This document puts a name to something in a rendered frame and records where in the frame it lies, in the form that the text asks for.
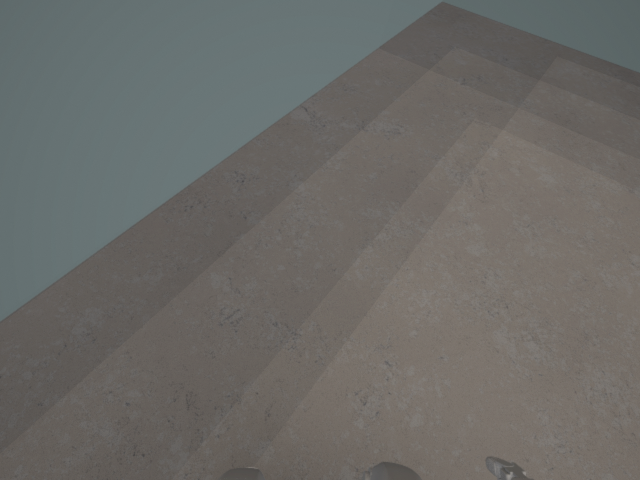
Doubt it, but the right robot hand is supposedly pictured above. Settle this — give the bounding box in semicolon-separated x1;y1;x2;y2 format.
486;456;534;480

